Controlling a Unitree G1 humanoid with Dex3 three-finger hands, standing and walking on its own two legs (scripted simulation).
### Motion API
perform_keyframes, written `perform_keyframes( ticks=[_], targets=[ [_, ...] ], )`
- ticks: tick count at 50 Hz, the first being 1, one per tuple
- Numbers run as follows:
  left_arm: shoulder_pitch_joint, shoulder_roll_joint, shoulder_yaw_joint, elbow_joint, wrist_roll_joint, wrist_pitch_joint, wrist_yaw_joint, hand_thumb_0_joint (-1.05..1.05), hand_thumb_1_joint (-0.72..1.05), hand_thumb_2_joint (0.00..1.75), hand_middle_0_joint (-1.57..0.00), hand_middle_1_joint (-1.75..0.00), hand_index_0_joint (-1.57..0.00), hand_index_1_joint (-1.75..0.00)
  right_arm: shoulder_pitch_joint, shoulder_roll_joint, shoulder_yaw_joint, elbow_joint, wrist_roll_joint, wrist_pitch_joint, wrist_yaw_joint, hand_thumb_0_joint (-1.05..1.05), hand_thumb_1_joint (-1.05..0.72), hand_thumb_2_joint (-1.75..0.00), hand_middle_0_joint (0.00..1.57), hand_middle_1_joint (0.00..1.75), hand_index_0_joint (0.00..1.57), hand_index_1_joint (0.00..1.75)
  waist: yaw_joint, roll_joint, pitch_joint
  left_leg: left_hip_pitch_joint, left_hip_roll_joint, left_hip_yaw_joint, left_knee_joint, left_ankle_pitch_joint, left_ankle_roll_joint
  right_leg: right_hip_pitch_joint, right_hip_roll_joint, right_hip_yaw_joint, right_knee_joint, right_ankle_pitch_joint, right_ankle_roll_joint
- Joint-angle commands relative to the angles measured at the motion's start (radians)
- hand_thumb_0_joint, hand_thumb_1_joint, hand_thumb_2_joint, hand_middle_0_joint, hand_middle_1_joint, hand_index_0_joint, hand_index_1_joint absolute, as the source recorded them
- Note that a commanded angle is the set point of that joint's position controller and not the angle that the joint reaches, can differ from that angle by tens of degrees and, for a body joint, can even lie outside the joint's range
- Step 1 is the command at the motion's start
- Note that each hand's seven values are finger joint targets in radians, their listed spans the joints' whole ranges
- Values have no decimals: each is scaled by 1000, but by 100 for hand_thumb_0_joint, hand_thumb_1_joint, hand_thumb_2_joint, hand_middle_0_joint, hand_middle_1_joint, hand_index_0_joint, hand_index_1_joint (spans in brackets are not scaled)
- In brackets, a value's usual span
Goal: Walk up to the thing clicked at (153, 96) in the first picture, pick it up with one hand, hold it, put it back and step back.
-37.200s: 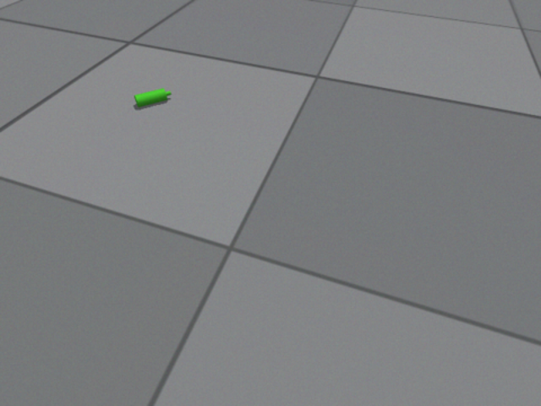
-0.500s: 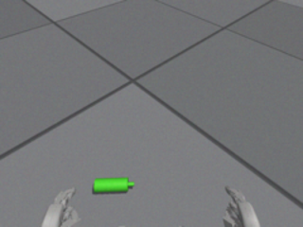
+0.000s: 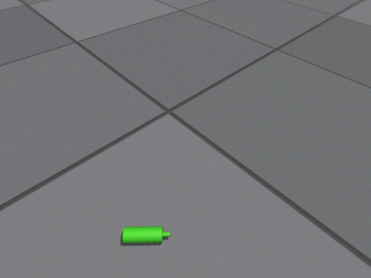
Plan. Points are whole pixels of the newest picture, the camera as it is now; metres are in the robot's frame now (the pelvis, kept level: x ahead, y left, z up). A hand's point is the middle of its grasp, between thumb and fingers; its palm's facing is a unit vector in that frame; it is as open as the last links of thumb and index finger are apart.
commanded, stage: stand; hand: left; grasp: from above
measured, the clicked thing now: (147, 234) +0.48 +0.18 -0.73
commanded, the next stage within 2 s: step back in 1.96 s
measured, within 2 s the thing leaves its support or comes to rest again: neither
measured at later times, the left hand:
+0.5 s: hand out of the picture +0.02 +0.23 -0.15, palm faces +0.03 -0.94 -0.33, open 7.4 cm
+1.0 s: hand out of the picture +0.06 +0.21 -0.15, palm faces +0.01 -0.95 -0.30, open 7.4 cm
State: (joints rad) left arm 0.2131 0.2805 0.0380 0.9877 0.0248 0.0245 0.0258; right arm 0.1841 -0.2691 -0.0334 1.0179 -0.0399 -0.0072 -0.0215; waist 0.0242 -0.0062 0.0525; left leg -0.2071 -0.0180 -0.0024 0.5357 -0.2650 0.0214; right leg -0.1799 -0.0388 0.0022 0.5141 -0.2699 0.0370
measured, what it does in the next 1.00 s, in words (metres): stands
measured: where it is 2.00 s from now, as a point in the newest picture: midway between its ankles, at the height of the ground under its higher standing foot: outside the picture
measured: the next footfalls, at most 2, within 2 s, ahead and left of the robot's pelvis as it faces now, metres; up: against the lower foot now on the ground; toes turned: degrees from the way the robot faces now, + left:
none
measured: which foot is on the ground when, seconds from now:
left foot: down 0.00-1.00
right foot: down 0.00-1.00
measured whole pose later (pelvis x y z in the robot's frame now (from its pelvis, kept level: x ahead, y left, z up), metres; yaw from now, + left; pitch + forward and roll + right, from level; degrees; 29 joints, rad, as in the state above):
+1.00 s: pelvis +0.00 -0.02 +0.01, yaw -1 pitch -4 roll +0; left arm 0.13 0.28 0.02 1.15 0.01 0.00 0.01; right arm 0.15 -0.29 -0.01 1.15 -0.02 0.00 -0.01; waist 0.00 0.01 0.06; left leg -0.11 0.01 -0.01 0.34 -0.17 -0.01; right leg -0.10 -0.01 0.00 0.35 -0.18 0.01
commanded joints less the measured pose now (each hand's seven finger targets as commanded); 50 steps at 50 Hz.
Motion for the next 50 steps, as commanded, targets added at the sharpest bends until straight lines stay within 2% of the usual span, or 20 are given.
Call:
perform_keyframes(
  ticks=[1, 2, 4, 9, 13, 16, 18, 22, 24, 29, 35, 36, 38, 39, 41, 42, 44, 45, 46, 50],
  targets=[
    [-43, 164, 35, -23, 4, -33, 16, 0, 90, 90, -20, -30, -20, -30, -46, -205, -47, -44, 7, -29, -19, 0, -90, -90, 20, 30, 20, 30, -6, 59, -30, 40, 115, -145, -216, 103, 13, 19, -46, 45, -112, 103, -46],
    [-43, 164, 33, -7, 6, -31, 16, 0, 90, 90, -20, -30, -20, -30, -58, -205, -46, -35, 6, -26, -18, 0, -90, -90, 20, 30, 20, 30, -2, 56, 4, 14, 114, -151, -238, 35, 11, 20, -45, 46, -125, 79, -45],
    [-49, 172, 35, 9, 7, -34, 16, 0, 90, 90, -20, -30, -20, -30, -63, -205, -46, -26, 8, -25, -17, 0, -90, -90, 20, 30, 20, 30, -2, 42, -11, 33, 114, -143, -243, 67, 12, 41, -56, 52, -140, 105, -46],
    [-37, 175, 28, 56, 10, -38, 12, 0, 90, 90, -20, -30, -20, -30, -72, -201, -46, 2, 9, -18, -10, 0, -90, -90, 20, 30, 20, 30, -3, 18, 39, 19, 107, -138, -270, -37, 5, 14, -53, 57, -191, 24, -41],
    [-45, 193, 29, 70, 8, -40, 9, 0, 90, 90, -20, -30, -20, -30, -71, -206, -47, 14, 11, -9, -3, 0, -90, -90, 20, 30, 20, 30, -9, 16, 28, 14, 102, -132, -274, -90, 7, 18, -59, 71, -218, -30, -43],
    [-56, 193, 26, 77, 7, -47, 10, 0, 90, 90, -20, -30, -20, -30, -74, -202, -44, 19, 13, -10, -1, 0, -90, -90, 20, 30, 20, 30, -13, 2, 3, 44, 99, -116, -250, -7, 6, 26, -72, 84, -235, -8, -44],
    [-66, 198, 26, 81, 4, -47, 10, 0, 90, 90, -20, -30, -20, -30, -63, -205, -41, 28, 12, -12, -1, 0, -90, -90, 20, 30, 20, 30, -19, 14, -7, 57, 105, -117, -255, -2, 6, 29, -75, 86, -232, 15, -47],
    [-65, 210, 26, 95, 2, -45, 7, 0, 90, 90, -20, -30, -20, -30, -62, -207, -35, 36, 14, -9, 1, 0, -90, -90, 20, 30, 20, 30, -19, 12, 35, 27, 106, -121, -269, -51, 5, 2, -68, 84, -242, -30, -45],
    [-63, 211, 25, 98, 3, -47, 7, 0, 90, 90, -20, -30, -20, -30, -62, -206, -33, 40, 16, -8, 3, 0, -90, -90, 20, 30, 20, 30, -18, 0, 26, 38, 101, -113, -253, -10, 6, 8, -75, 92, -252, -38, -47],
    [-74, 212, 25, 103, -2, -47, 5, 0, 90, 90, -20, -30, -20, -30, -67, -217, -27, 45, 18, -15, 0, 0, -90, -90, 20, 30, 20, 30, -20, 16, -6, 73, 112, -111, -254, 55, 6, 26, -77, 89, -238, 51, -50],
    [-69, 194, 17, 115, -5, -43, 1, 0, 90, 90, -20, -30, -20, -30, -58, -209, -18, 62, 21, -12, 1, 0, -90, -90, 20, 30, 20, 30, -16, 9, 9, 64, 113, -103, -255, 55, 4, 30, -73, 89, -250, 22, -54],
    [-80, 206, 19, 114, -4, -43, 1, 0, 90, 90, -20, -30, -20, -30, -51, -211, -18, 65, 20, -9, 2, 0, -90, -90, 20, 30, 20, 30, -20, 1, 27, 37, 109, -105, -262, 33, 2, 25, -71, 91, -256, 0, -50],
    [-89, 212, 22, 111, -6, -45, 1, 0, 90, 90, -20, -30, -20, -30, -48, -210, -16, 66, 20, -10, 1, 0, -90, -90, 20, 30, 20, 30, -24, 10, 11, 47, 112, -102, -259, 37, 2, 35, -74, 95, -252, 27, -51],
    [-83, 199, 18, 113, -6, -45, 0, 0, 90, 90, -20, -30, -20, -30, -56, -204, -13, 65, 21, -12, 1, 0, -90, -90, 20, 30, 20, 30, -19, 14, -21, 81, 115, -98, -255, 90, 1, 47, -78, 93, -244, 65, -56],
    [-89, 195, 18, 112, -7, -46, 0, 0, 90, 90, -20, -30, -20, -30, -58, -209, -11, 66, 21, -15, 0, 0, -90, -90, 20, 30, 20, 30, -20, 24, -29, 80, 118, -97, -254, 114, 1, 57, -75, 88, -240, 110, -52],
    [-98, 213, 22, 108, -8, -47, 0, 0, 90, 90, -20, -30, -20, -30, -61, -218, -13, 69, 20, -16, -1, 0, -90, -90, 20, 30, 20, 30, -19, 11, -15, 71, 119, -98, -258, 111, -1, 54, -76, 92, -242, 107, -52],
    [-96, 203, 20, 115, -6, -46, -1, 0, 90, 90, -20, -30, -20, -30, -67, -214, -11, 70, 20, -15, -1, 0, -90, -90, 20, 30, 20, 30, -19, 11, -22, 84, 120, -96, -258, 111, 3, 53, -76, 89, -241, 114, -51],
    [-98, 186, 15, 120, -8, -43, -1, 0, 90, 90, -20, -30, -20, -30, -57, -191, -4, 76, 23, -13, -1, 0, -90, -90, 20, 30, 20, 30, -23, 5, -18, 79, 119, -94, -263, 121, 0, 54, -71, 82, -239, 111, -53],
    [-87, 184, 14, 121, -9, -44, -1, 0, 90, 90, -20, -30, -20, -30, -61, -207, -8, 76, 23, -14, -1, 0, -90, -90, 20, 30, 20, 30, -17, 11, -17, 84, 119, -94, -258, 119, 1, 53, -73, 86, -245, 121, -50],
    [-100, 184, 14, 120, -11, -46, 0, 0, 90, 90, -20, -30, -20, -30, -56, -196, -4, 81, 24, -16, -2, 0, -90, -90, 20, 30, 20, 30, -24, 1, -49, 106, 124, -85, -250, 219, -3, 84, -75, 78, -230, 217, -51]
  ],
)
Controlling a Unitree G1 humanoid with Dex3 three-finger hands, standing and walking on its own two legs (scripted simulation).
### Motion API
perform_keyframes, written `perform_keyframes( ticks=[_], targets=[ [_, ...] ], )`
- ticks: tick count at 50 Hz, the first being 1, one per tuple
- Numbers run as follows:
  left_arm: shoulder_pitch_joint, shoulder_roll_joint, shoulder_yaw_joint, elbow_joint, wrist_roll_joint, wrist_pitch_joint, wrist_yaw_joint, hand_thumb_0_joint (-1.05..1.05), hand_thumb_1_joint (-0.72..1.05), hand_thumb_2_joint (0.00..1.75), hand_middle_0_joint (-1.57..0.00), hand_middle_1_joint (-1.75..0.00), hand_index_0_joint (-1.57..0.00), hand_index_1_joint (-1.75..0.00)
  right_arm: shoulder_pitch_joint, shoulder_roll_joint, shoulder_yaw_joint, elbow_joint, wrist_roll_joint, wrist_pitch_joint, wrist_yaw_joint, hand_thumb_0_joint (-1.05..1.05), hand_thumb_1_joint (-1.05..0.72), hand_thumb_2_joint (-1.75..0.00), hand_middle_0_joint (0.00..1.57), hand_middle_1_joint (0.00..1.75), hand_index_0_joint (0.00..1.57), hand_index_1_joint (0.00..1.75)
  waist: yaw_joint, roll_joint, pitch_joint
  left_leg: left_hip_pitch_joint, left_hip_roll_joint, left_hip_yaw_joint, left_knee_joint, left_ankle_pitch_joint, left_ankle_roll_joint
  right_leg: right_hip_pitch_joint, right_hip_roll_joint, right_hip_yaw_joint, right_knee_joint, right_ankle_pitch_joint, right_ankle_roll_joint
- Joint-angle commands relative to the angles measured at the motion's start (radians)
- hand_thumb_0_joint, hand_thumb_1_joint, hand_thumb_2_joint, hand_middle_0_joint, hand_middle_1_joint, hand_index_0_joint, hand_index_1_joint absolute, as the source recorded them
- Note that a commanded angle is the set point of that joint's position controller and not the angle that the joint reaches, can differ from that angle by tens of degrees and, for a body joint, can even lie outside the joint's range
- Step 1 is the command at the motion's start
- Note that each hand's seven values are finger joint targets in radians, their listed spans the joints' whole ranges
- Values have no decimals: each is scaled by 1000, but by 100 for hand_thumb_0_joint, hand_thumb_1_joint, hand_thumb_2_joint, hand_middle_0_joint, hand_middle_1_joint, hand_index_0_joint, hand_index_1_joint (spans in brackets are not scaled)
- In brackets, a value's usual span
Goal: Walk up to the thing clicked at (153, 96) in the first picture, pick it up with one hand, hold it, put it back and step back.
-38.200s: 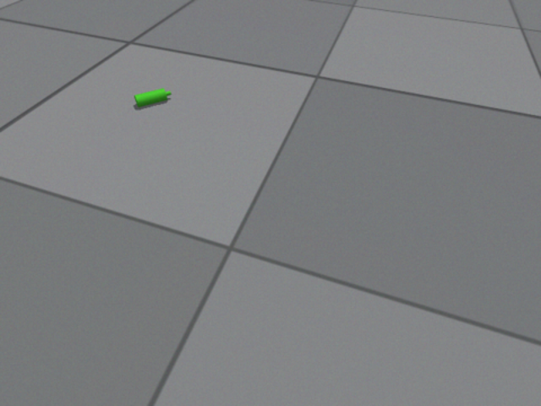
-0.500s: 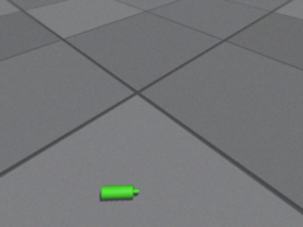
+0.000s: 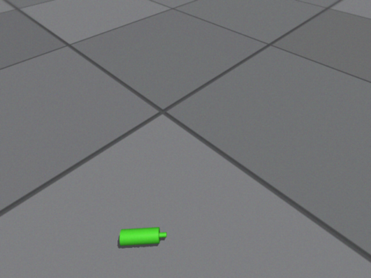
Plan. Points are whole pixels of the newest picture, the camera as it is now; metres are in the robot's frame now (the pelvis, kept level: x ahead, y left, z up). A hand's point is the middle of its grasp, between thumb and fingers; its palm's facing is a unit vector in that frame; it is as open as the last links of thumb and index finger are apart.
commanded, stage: stand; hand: left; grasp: from above
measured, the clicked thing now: (144, 236) +0.48 +0.21 -0.74
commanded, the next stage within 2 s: step back in 0.96 s
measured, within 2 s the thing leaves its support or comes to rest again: neither
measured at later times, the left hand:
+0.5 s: hand out of the picture +0.07 +0.24 -0.16, palm faces +0.00 -0.94 -0.33, open 7.4 cm
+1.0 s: hand out of the picture +0.09 +0.24 -0.16, palm faces -0.01 -0.94 -0.33, open 7.4 cm
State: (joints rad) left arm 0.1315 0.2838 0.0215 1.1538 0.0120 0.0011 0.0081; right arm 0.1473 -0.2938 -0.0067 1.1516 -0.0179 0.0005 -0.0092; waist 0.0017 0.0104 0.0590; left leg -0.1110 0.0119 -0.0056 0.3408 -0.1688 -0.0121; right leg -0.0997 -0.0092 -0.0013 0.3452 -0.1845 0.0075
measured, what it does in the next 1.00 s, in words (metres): stands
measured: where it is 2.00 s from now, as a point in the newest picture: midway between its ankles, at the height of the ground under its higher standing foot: outside the picture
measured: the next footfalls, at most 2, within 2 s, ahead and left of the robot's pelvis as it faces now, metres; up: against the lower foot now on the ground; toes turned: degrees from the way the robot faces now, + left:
right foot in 1.66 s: -0.09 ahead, -0.10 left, +0.00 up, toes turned -2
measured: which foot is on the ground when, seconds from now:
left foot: down 0.00-1.00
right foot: down 0.00-1.00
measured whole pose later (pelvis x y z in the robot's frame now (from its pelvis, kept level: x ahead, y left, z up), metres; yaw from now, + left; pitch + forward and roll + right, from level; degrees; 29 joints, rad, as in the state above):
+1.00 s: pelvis +0.01 -0.01 +0.00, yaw -1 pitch -2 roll +0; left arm 0.11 0.33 0.02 1.11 0.00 0.00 -0.01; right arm 0.11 -0.33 -0.01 1.14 -0.01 0.00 0.01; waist 0.00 0.01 0.06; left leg -0.13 0.02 0.00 0.35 -0.18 -0.02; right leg -0.12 0.00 0.00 0.35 -0.19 0.00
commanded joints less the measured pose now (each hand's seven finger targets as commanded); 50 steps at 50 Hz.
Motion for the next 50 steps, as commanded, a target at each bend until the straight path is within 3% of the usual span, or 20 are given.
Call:
perform_keyframes(
  ticks=[1, 5, 9, 13, 18, 23, 25, 29, 34, 38, 43, 47, 48, 50],
  targets=[
    [-14, 185, 32, -48, 4, -25, 18, 0, 90, 90, -20, -30, -20, -30, -28, -190, -36, -55, 2, -26, -16, 0, -90, -90, 20, 30, 20, 30, 2, -5, -69, 31, 98, -80, -48, 143, 32, 4, -108, 86, -60, 158, -19],
    [-30, 187, 33, -49, 1, -23, 19, 0, 90, 90, -20, -30, -20, -30, -25, -175, -32, -49, 1, -26, -17, 0, -90, -90, 20, 30, 20, 30, -2, -6, -65, 24, 99, -74, -54, 149, 29, 9, -107, 82, -55, 167, -21],
    [-37, 211, 40, -60, 4, -29, 19, 0, 90, 90, -20, -30, -20, -30, -43, -213, -42, -59, -2, -30, -18, 0, -90, -90, 20, 30, 20, 30, 0, 3, -70, 35, 106, -73, -45, 173, 30, 11, -113, 85, -56, 194, -18],
    [-38, 206, 38, -49, 5, -26, 19, 0, 90, 90, -20, -30, -20, -30, -48, -192, -39, -56, 1, -26, -15, 0, -90, -90, 20, 30, 20, 30, -4, -26, -21, 6, 103, -80, -70, 86, 25, -22, -104, 81, -76, 90, -17],
    [-46, 216, 37, -62, 5, -29, 15, 0, 90, 90, -20, -30, -20, -30, -66, -213, -44, -63, 1, -29, -12, 0, -90, -90, 20, 30, 20, 30, -2, 4, -49, 27, 110, -80, -62, 84, 29, -17, -110, 89, -79, 86, -23],
    [-58, 234, 39, -67, 6, -29, 11, 0, 90, 90, -20, -30, -20, -30, -68, -216, -44, -64, 1, -27, -8, 0, -90, -90, 20, 30, 20, 30, -5, -7, -34, 6, 105, -81, -80, 17, 28, -35, -105, 94, -87, 8, -25],
    [-57, 232, 36, -73, 4, -32, 10, 0, 90, 90, -20, -30, -20, -30, -74, -227, -45, -67, 1, -30, -7, 0, -90, -90, 20, 30, 20, 30, -4, 14, -69, 32, 113, -80, -66, 85, 31, -18, -112, 95, -79, 92, -26],
    [-60, 240, 33, -78, 1, -36, 10, 0, 90, 90, -20, -30, -20, -30, -70, -236, -43, -65, 1, -31, -8, 0, -90, -90, 20, 30, 20, 30, -5, 5, -91, 42, 114, -74, -56, 136, 30, 2, -117, 95, -68, 159, -23],
    [-52, 242, 28, -71, 1, -31, 9, 0, 90, 90, -20, -30, -20, -30, -71, -234, -40, -59, 3, -27, -6, 0, -90, -90, 20, 30, 20, 30, -1, -7, -42, 9, 114, -85, -81, 68, 28, -22, -109, 88, -80, 66, -22],
    [-57, 249, 29, -75, 1, -33, 8, 0, 90, 90, -20, -30, -20, -30, -73, -239, -41, -61, 3, -28, -5, 0, -90, -90, 20, 30, 20, 30, -3, -6, -62, 33, 116, -80, -73, 89, 28, -20, -113, 94, -77, 96, -27],
    [-53, 251, 26, -72, -2, -32, 7, 0, 90, 90, -20, -30, -20, -30, -69, -243, -41, -58, 3, -27, -3, 0, -90, -90, 20, 30, 20, 30, -3, -5, -41, 15, 114, -80, -82, 51, 27, -26, -112, 101, -86, 60, -29],
    [-52, 258, 27, -76, -1, -35, 7, 0, 90, 90, -20, -30, -20, -30, -74, -238, -39, -63, 4, -30, -1, 0, -90, -90, 20, 30, 20, 30, -1, -3, -60, 25, 114, -79, -82, 85, 27, -11, -115, 98, -80, 93, -30],
    [-46, 340, 73, -104, -17, -24, 12, 0, 90, 90, -20, -30, -20, -30, -105, -294, -56, -83, 7, -12, 2, 0, -90, -90, 20, 30, 20, 30, -1, -25, 39, -53, 97, -90, 26, 203, 40, -96, -100, 119, -5, 278, -32],
    [-36, 332, 76, -129, -20, -18, 18, 0, 90, 90, -20, -30, -20, -30, -78, -274, -57, -100, 16, -1, 0, 0, -90, -90, 20, 30, 20, 30, -8, -46, -7, -56, 74, -55, 100, 205, 42, -86, -116, 126, 13, 331, -61]
  ],
)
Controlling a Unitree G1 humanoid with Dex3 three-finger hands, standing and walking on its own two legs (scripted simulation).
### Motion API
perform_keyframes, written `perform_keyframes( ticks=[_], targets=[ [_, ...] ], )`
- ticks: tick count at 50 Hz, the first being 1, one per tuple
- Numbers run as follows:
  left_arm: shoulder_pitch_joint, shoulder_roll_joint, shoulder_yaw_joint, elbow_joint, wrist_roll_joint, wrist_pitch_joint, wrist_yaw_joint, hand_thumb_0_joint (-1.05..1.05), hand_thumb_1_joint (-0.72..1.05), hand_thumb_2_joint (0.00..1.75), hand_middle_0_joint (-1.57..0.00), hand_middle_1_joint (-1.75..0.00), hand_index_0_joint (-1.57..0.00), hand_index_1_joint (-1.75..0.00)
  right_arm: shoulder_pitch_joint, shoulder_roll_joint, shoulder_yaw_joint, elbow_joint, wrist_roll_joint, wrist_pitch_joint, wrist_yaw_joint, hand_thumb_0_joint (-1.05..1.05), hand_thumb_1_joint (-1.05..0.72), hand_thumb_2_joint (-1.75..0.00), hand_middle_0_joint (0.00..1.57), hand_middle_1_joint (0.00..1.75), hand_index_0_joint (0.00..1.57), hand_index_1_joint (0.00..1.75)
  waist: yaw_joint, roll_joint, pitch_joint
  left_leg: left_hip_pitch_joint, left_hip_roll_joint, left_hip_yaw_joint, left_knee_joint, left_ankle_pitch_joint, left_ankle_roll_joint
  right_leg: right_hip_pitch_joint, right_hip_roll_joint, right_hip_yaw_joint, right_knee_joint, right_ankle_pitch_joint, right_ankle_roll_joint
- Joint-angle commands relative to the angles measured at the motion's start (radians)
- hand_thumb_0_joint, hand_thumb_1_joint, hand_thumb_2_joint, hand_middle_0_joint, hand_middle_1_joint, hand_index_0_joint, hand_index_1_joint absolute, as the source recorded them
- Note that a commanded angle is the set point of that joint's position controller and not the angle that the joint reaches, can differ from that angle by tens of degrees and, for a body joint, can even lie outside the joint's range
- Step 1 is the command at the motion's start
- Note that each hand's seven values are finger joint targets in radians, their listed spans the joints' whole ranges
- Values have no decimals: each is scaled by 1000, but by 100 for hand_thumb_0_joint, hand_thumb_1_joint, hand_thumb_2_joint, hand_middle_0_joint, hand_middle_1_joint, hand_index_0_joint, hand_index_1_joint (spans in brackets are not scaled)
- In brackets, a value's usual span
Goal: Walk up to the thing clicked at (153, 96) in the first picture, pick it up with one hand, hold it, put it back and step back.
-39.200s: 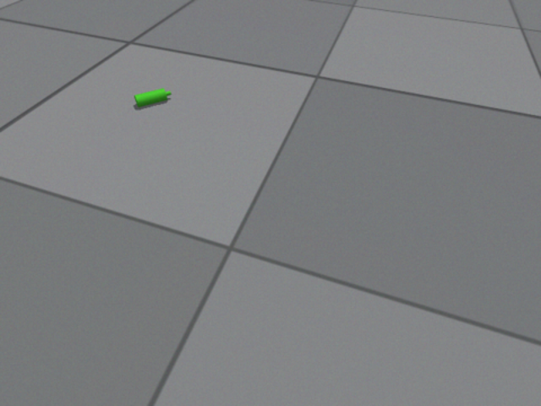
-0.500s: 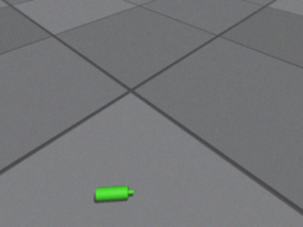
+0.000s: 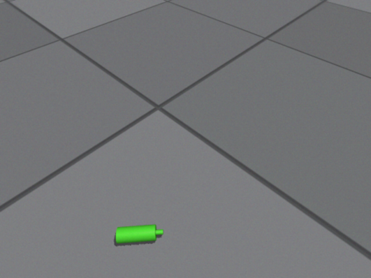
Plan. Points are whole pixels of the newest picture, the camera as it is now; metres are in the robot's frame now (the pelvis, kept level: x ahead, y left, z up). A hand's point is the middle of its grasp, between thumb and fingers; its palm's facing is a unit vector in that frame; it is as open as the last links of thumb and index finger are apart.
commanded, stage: step back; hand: left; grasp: from above
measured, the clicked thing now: (140, 233) +0.47 +0.22 -0.74
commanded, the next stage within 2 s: none
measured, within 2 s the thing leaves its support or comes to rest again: neither
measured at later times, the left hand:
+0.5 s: hand out of the picture +0.07 +0.29 -0.18, palm faces -0.09 -0.93 -0.35, open 7.4 cm
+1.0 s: hand out of the picture -0.04 +0.27 -0.15, palm faces -0.03 -0.91 -0.40, open 7.4 cm
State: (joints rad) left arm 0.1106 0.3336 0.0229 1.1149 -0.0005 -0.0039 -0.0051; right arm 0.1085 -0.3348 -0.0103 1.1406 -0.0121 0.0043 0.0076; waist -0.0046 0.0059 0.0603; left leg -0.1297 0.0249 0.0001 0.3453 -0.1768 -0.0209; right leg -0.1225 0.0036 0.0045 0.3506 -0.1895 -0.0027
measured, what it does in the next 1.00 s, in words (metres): walks backwards: right foot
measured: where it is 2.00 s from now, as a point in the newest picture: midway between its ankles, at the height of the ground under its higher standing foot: outside the picture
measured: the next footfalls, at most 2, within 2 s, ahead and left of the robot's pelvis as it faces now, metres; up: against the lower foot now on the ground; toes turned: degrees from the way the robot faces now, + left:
right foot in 0.66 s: -0.09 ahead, -0.09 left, +0.00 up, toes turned -1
left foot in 1.08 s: -0.19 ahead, +0.14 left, +0.00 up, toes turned -3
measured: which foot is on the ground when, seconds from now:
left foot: down 0.00-0.70, up 0.72-1.00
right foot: down 0.00-0.24, up 0.26-0.64, down 0.66-1.00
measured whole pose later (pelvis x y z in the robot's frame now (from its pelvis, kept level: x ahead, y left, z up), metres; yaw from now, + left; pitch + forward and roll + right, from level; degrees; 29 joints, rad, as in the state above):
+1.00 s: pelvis -0.19 +0.02 -0.02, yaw -2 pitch -1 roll +0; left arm 0.11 0.35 0.07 0.77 0.03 0.04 0.01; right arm 0.16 -0.42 -0.04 0.91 0.00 0.05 -0.03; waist 0.01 0.02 0.17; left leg -0.34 -0.08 -0.10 0.94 -0.52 -0.03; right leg -0.35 0.01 0.00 0.58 -0.21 -0.03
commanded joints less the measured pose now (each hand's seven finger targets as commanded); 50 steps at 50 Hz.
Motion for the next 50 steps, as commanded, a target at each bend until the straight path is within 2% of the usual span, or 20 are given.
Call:
perform_keyframes(
  ticks=[1, 6, 8, 10, 11, 12, 13, 14, 19, 26, 30, 32, 33, 34, 35, 36, 37, 40, 46, 50],
  targets=[
    [-14, 289, 79, -105, -7, -11, 32, 0, 90, 90, -20, -30, -20, -30, -31, -229, -55, -97, 14, -2, -17, 0, -90, -90, 20, 30, 20, 30, -2, -50, -40, -27, 44, -49, 145, 198, 48, -62, -150, 140, 8, 356, -79],
    [-85, 323, 92, -199, 12, 5, 34, 0, 90, 90, -20, -30, -20, -30, 30, -218, -72, -136, 7, 24, -11, 0, -90, -90, 20, 30, 20, 30, -16, -160, -135, -46, -52, -10, 396, -168, 41, -128, -295, 253, 23, 382, -213],
    [-121, 316, 92, -230, 21, 13, 33, 0, 90, 90, -20, -30, -20, -30, 80, -215, -78, -145, 4, 28, -8, 0, -90, -90, 20, 30, 20, 30, -37, -185, -140, -41, -43, -27, 392, -215, 57, -163, -296, 231, 69, 347, -212],
    [-115, 283, 85, -248, 13, 24, 30, 0, 90, 90, -20, -30, -20, -30, 85, -237, -85, -156, 3, 19, -10, 0, -90, -90, 20, 30, 20, 30, -34, -94, -149, -29, 22, -69, 267, 165, 79, -155, -192, 137, 198, 287, -143],
    [-116, 248, 75, -262, 7, 31, 30, 0, 90, 90, -20, -30, -20, -30, 70, -271, -90, -172, -4, 12, -13, 0, -90, -90, 20, 30, 20, 30, -34, 8, -131, -56, 128, -171, 123, 355, 124, -160, -78, 80, 323, 175, -74],
    [-101, 212, 69, -267, 4, 38, 34, 0, 90, 90, -20, -30, -20, -30, 54, -328, -104, -181, -10, 6, -13, 0, -90, -90, 20, 30, 20, 30, -23, 138, -100, -2, 240, -320, 34, 512, 173, -269, 62, 37, 461, -73, -37],
    [-67, 205, 70, -267, 10, 46, 41, 0, 90, 90, -20, -30, -20, -30, 64, -341, -110, -189, -17, -1, -18, 0, -90, -90, 20, 30, 20, 30, -20, 155, -116, 69, 300, -370, 46, 646, 225, -343, 104, 99, 593, -406, -37],
    [-45, 202, 69, -264, 14, 51, 46, 0, 90, 90, -20, -30, -20, -30, 70, -347, -113, -201, -23, -2, -24, 0, -90, -90, 20, 30, 20, 30, -25, 152, -118, 61, 322, -389, 53, 674, 226, -364, 104, 156, 670, -452, -30],
    [28, 228, 78, -258, 4, 59, 40, 0, 90, 90, -20, -30, -20, -30, -31, -279, -99, -268, -20, -6, -45, 0, -90, -90, 20, 30, 20, 30, 28, 133, -114, 81, 181, -197, 102, 593, 159, -382, 106, 196, 806, -289, -18],
    [-7, 223, 93, -322, 16, 40, 37, 0, 90, 90, -20, -30, -20, -30, 75, -275, -106, -292, -8, -1, -49, 0, -90, -90, 20, 30, 20, 30, -48, 121, -131, 191, 237, -222, 161, 583, 255, -362, 51, 133, 579, -317, 28],
    [55, 220, 101, -309, 19, 32, 28, 0, 90, 90, -20, -30, -20, -30, 23, -300, -108, -320, -8, 8, -40, 0, -90, -90, 20, 30, 20, 30, -21, 150, -143, 74, 223, -208, 169, 385, 230, -214, 18, 60, 340, -260, 8],
    [133, 214, 107, -273, 28, 24, 26, 0, 90, 90, -20, -30, -20, -30, -30, -304, -107, -333, 1, 14, -36, 0, -90, -90, 20, 30, 20, 30, 28, 126, -156, -41, 213, -188, 220, 293, 190, -60, 17, 33, 144, -73, -15],
    [150, 225, 110, -266, 32, 18, 27, 0, 90, 90, -20, -30, -20, -30, -40, -282, -98, -332, 7, 17, -34, 0, -90, -90, 20, 30, 20, 30, 37, 85, -165, -97, 174, -161, 262, 206, 147, -5, -4, 74, 75, 42, -34],
    [139, 288, 127, -280, 43, 11, 27, 0, 90, 90, -20, -30, -20, -30, -38, -254, -90, -341, 16, 17, -31, 0, -90, -90, 20, 30, 20, 30, 28, -59, -161, -240, 79, -112, 359, 50, 86, 44, -124, 270, 70, 158, -86],
    [88, 348, 139, -309, 30, 12, 22, 0, 90, 90, -20, -30, -20, -30, -41, -209, -76, -352, 16, 19, -30, 0, -90, -90, 20, 30, 20, 30, 31, -237, -88, -352, -105, -24, 520, -289, 27, -21, -273, 457, -12, 180, -199],
    [25, 400, 143, -344, 40, 11, 25, 0, 90, 90, -20, -30, -20, -30, -43, -228, -92, -339, 5, 30, -45, 0, -90, -90, 20, 30, 20, 30, 51, -283, -43, -294, -122, -103, 752, -488, 12, -204, -407, 574, -34, 240, -328],
    [0, 353, 139, -360, 38, 9, 27, 0, 90, 90, -20, -30, -20, -30, -15, -260, -100, -318, 6, 32, -44, 0, -90, -90, 20, 30, 20, 30, 27, -228, -4, -270, -104, -143, 827, -459, 13, -255, -390, 555, -34, 248, -324],
    [-71, 255, 117, -388, 28, 9, 35, 0, 90, 90, -20, -30, -20, -30, 60, -239, -84, -279, 21, 30, -38, 0, -90, -90, 20, 30, 20, 30, -26, -129, -17, -333, -169, -175, 850, -324, 17, -136, -197, 245, 43, 362, -183],
    [63, 236, 116, -400, 33, 20, 40, 0, 90, 90, -20, -30, -20, -30, 52, -229, -67, -317, 14, 12, -50, 0, -90, -90, 20, 30, 20, 30, 58, -169, -120, -412, -117, -117, 640, -356, -24, 166, -229, 250, 122, 450, -232],
    [29, 262, 118, -422, 30, 32, 40, 0, 90, 90, -20, -30, -20, -30, 112, -231, -75, -310, 2, 9, -43, 0, -90, -90, 20, 30, 20, 30, 29, -218, -156, -253, -45, -67, 366, -323, 8, 105, -256, 256, 159, 420, -214]
  ],
)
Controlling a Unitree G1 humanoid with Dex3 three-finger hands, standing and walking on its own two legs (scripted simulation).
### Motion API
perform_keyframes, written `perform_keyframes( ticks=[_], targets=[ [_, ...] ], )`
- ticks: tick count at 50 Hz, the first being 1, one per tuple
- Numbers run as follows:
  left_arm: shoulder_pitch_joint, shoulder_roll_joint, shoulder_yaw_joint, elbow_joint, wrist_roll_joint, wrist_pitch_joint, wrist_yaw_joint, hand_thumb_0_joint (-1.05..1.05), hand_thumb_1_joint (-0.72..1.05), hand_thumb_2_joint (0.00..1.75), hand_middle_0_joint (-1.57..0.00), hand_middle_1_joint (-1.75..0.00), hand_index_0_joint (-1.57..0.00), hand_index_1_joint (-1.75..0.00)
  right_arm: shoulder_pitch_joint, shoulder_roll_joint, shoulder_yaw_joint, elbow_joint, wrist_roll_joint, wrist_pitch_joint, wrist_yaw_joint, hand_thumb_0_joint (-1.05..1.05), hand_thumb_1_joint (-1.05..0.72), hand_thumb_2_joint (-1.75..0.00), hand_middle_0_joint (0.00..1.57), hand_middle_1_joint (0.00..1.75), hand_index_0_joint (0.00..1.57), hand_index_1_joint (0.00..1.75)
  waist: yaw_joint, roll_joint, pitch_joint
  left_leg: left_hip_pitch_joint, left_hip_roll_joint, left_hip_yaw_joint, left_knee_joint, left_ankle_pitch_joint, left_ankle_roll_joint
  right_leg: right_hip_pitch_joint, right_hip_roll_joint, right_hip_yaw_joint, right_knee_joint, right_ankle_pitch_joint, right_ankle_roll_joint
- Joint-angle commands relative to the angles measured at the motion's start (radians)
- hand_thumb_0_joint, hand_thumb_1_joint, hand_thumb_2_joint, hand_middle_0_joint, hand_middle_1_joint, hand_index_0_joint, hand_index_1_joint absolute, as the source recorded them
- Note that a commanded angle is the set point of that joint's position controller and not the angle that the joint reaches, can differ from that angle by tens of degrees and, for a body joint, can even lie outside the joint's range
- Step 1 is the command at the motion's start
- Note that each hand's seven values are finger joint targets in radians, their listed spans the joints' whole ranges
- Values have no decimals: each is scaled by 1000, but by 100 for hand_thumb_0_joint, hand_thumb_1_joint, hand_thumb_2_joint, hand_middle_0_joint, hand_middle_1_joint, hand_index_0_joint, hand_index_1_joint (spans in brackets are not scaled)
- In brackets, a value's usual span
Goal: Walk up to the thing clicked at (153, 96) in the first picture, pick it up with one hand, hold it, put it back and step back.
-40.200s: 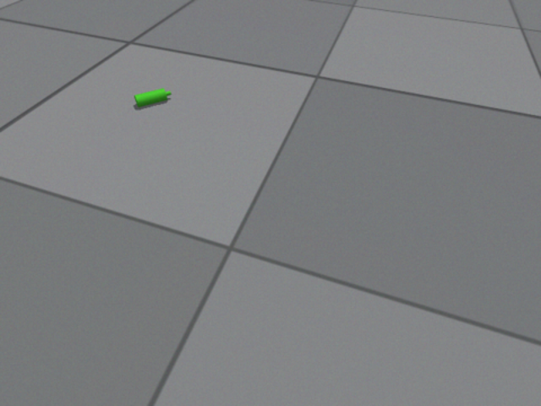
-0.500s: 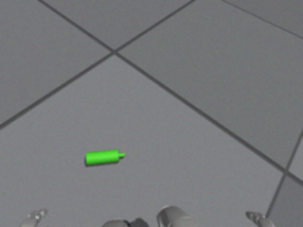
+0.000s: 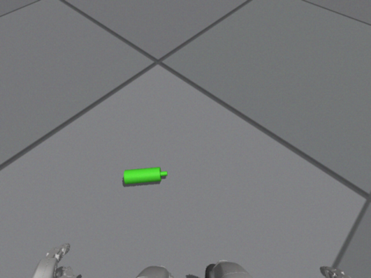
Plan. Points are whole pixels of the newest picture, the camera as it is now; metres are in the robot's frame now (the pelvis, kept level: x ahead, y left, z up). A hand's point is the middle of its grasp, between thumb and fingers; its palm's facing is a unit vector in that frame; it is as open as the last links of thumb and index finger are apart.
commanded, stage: step back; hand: left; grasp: from above
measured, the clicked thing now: (146, 175) +0.65 +0.22 -0.72
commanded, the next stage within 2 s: none
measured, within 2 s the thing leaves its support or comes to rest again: neither
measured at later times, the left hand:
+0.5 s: hand out of the picture -0.09 +0.27 -0.16, palm faces -0.06 -0.92 -0.39, open 7.4 cm
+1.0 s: hand out of the picture -0.20 +0.25 -0.15, palm faces +0.03 -0.93 -0.36, open 7.4 cm
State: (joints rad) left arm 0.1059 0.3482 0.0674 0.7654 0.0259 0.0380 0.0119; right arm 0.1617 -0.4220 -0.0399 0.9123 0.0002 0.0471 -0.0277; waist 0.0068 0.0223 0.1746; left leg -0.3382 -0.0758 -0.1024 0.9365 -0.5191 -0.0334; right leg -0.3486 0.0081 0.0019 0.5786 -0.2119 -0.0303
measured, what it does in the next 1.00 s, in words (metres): walks backwards: left foot, then right foot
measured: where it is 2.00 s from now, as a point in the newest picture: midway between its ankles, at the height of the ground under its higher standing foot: outside the picture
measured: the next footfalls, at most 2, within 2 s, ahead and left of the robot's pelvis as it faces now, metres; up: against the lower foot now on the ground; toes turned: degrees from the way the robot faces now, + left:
left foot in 0.08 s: -0.01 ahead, +0.12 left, +0.00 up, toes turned -1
right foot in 0.50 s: -0.18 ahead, -0.14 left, +0.00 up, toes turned -1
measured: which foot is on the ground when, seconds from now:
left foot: up 0.00-0.06, down 0.08-0.56, up 0.58-0.84, down 0.86-1.00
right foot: down 0.00-0.10, up 0.12-0.48, down 0.50-0.90, up 0.92-1.00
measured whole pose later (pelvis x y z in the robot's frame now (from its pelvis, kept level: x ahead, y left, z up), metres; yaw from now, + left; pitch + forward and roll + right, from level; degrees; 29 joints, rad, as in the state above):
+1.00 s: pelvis -0.34 -0.01 +0.00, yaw +3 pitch -3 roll -1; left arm 0.08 0.39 0.07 0.80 0.01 0.10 0.01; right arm 0.23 -0.35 -0.03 0.91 -0.05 0.04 -0.01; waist -0.03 -0.04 0.18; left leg -0.26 -0.01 -0.05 0.62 -0.31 0.01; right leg -0.49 0.05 0.08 1.05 -0.52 -0.01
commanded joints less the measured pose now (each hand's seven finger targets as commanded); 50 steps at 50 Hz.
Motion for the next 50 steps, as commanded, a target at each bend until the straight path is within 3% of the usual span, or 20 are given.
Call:
perform_keyframes(
  ticks=[1, 3, 4, 5, 6, 7, 11, 18, 25, 27, 28, 29, 32, 37, 41, 43, 44, 45, 46, 50],
  targets=[
    [20, 253, 71, -75, 1, -5, 20, 0, 90, 90, -20, -30, -20, -30, 82, -144, -50, -69, -13, -36, -3, 0, -90, -90, 20, 30, 20, 30, 6, -221, -278, 14, 55, 56, -325, 88, 31, 303, -240, 239, -38, 410, -165],
    [-2, 264, 63, -80, -6, 6, 12, 0, 90, 90, -20, -30, -20, -30, 123, -144, -62, -49, -22, -39, 5, 0, -90, -90, 20, 30, 20, 30, -27, -150, -266, 159, 42, 91, -511, 325, 53, 173, -187, 186, 4, 265, -102],
    [5, 236, 55, -85, -8, 11, 8, 0, 90, 90, -20, -30, -20, -30, 116, -174, -72, -56, -34, -41, 5, 0, -90, -90, 20, 30, 20, 30, -24, -63, -254, 205, 123, -24, -547, 349, 82, 70, -135, 162, 50, 121, -57],
    [-5, 200, 48, -97, -13, 8, 8, 0, 90, 90, -20, -30, -20, -30, 96, -262, -89, -72, -50, -42, 9, 0, -90, -90, 20, 30, 20, 30, -30, 169, -232, 224, 336, -314, -604, 448, 169, -106, 5, 73, 224, -166, -3],
    [-61, 233, 71, -102, -8, 7, 20, 0, 90, 90, -20, -30, -20, -30, 33, -333, -99, -99, -47, -39, 16, 0, -90, -90, 20, 30, 20, 30, -62, 232, -187, 48, 468, -425, -637, 501, 308, -95, 83, 96, 435, -431, 22],
    [-72, 251, 79, -87, 4, 8, 26, 0, 90, 90, -20, -30, -20, -30, -14, -326, -100, -114, -46, -45, 10, 0, -90, -90, 20, 30, 20, 30, -60, 214, -143, -57, 501, -479, -657, 485, 356, -58, 79, 180, 600, -442, 23],
    [81, 228, 79, -14, -19, 13, 12, 0, 90, 90, -20, -30, -20, -30, -98, -190, -64, -138, -43, -52, 0, 0, -90, -90, 20, 30, 20, 30, 41, 82, -127, 68, 291, -123, -559, 638, 224, -146, 126, 204, 740, -265, 16],
    [89, 201, 60, -27, -9, -3, 10, 0, 90, 90, -20, -30, -20, -30, 16, -192, -80, -133, -24, -41, -2, 0, -90, -90, 20, 30, 20, 30, -47, 163, -234, 352, 314, -114, -493, 633, 284, -140, 65, 132, 405, -300, 89],
    [269, 225, 73, 93, 6, -13, -5, 0, 90, 90, -20, -30, -20, -30, -82, -231, -89, -165, -21, -2, 13, 0, -90, -90, 20, 30, 20, 30, 30, 166, -274, 35, 279, -94, -457, 317, 174, 244, 14, 2, -120, -84, 3],
    [237, 330, 103, 59, 26, -15, -9, 0, 90, 90, -20, -30, -20, -30, -82, -139, -65, -185, -10, -3, 12, 0, -90, -90, 20, 30, 20, 30, 41, -184, -167, -254, 34, -8, -179, -1, 53, 178, -240, 436, -279, -318, -97],
    [109, 436, 119, 6, 29, -10, -8, 0, 90, 90, -20, -30, -20, -30, -116, -159, -78, -183, -15, -1, -5, 0, -90, -90, 20, 30, 20, 30, 73, -357, -101, -152, -13, 1, 89, -79, 15, -137, -433, 606, -391, -386, -254],
    [14, 418, 116, -25, 21, -14, -2, 0, 90, 90, -20, -30, -20, -30, -82, -204, -94, -165, -17, 0, -7, 0, -90, -90, 20, 30, 20, 30, 31, -323, -34, -92, 33, -74, 218, -40, 13, -283, -457, 621, -421, -449, -264],
    [-106, 266, 84, -48, 18, -20, 7, 0, 90, 90, -20, -30, -20, -30, 48, -167, -78, -91, -4, -2, 8, 0, -90, -90, 20, 30, 20, 30, -62, -135, -36, -106, -67, -72, 288, 120, 18, -153, -195, 180, -272, -152, -114],
    [26, 253, 88, -45, 27, -14, 18, 0, 90, 90, -20, -30, -20, -30, 45, -139, -48, -115, -9, -30, -2, 0, -90, -90, 20, 30, 20, 30, 29, -215, -151, -175, 2, 0, 10, 14, -5, 221, -225, 171, -144, 123, -143],
    [52, 257, 77, -48, 10, 6, 21, 0, 90, 90, -20, -30, -20, -30, 96, -125, -53, -91, -27, -42, -7, 0, -90, -90, 20, 30, 20, 30, 33, -239, -244, -43, 56, 74, -390, 94, 21, 341, -253, 169, 22, 393, -143],
    [52, 252, 61, -57, -4, 22, 13, 0, 90, 90, -20, -30, -20, -30, 154, -145, -68, -56, -32, -42, -7, 0, -90, -90, 20, 30, 20, 30, 5, -175, -257, 110, 50, 91, -590, 365, 37, 224, -199, 133, 99, 321, -81],
    [70, 219, 49, -67, -6, 25, 9, 0, 90, 90, -20, -30, -20, -30, 139, -203, -84, -60, -43, -39, -6, 0, -90, -90, 20, 30, 20, 30, 19, -38, -264, 206, 175, -85, -571, 450, 79, 57, -132, 95, 157, 133, -36],
    [47, 190, 43, -74, -15, 25, 10, 0, 90, 90, -20, -30, -20, -30, 103, -288, -100, -80, -54, -33, -1, 0, -90, -90, 20, 30, 20, 30, 18, 178, -232, 238, 374, -342, -586, 603, 179, -151, 19, -16, 327, -261, 10],
    [-67, 233, 65, -91, -7, 25, 26, 0, 90, 90, -20, -30, -20, -30, 76, -365, -109, -102, -49, -33, 4, 0, -90, -90, 20, 30, 20, 30, -62, 262, -202, 23, 490, -449, -623, 597, 327, -80, 33, 82, 499, -469, 26],
    [39, 225, 61, -24, -24, 28, 12, 0, 90, 90, -20, -30, -20, -30, -54, -208, -64, -130, -46, -46, -13, 0, -90, -90, 20, 30, 20, 30, 40, 107, -168, 65, 305, -107, -493, 800, 238, -124, 89, 173, 715, -301, 10]
  ],
)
